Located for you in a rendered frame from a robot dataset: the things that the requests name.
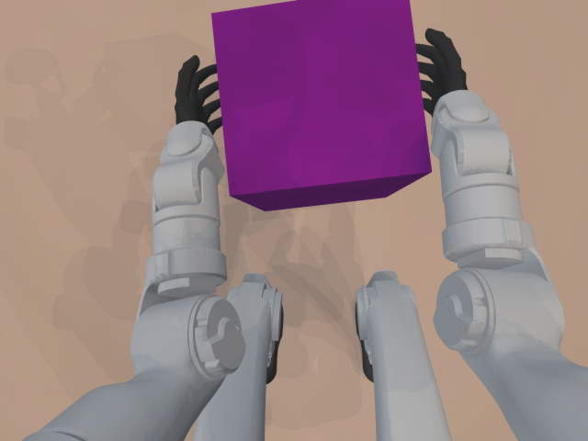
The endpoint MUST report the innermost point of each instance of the robot right forearm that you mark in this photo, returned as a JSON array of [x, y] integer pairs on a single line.
[[485, 226]]

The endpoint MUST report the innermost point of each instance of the robot left thigh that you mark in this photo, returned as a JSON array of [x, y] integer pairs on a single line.
[[237, 411]]

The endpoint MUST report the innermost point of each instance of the robot left upper arm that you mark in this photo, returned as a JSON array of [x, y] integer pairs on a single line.
[[182, 351]]

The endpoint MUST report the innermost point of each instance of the right robot hand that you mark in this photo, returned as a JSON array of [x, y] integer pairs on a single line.
[[446, 71]]

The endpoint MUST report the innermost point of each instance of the robot right upper arm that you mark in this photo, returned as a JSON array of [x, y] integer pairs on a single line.
[[508, 327]]

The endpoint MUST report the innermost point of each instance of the robot right foot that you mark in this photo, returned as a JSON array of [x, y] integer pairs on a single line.
[[367, 368]]

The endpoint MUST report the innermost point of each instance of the carton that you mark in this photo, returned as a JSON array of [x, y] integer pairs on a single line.
[[321, 101]]

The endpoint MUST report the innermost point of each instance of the left robot hand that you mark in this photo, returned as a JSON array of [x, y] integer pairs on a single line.
[[189, 100]]

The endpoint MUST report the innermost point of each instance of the robot left forearm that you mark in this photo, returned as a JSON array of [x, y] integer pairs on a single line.
[[187, 260]]

